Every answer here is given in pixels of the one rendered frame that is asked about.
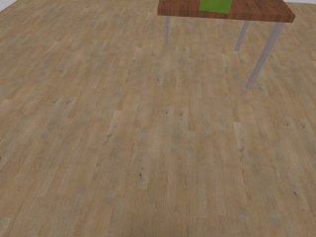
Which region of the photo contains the carton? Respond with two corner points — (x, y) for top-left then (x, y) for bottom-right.
(199, 0), (232, 14)

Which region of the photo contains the table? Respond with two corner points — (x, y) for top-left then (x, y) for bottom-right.
(157, 0), (296, 90)

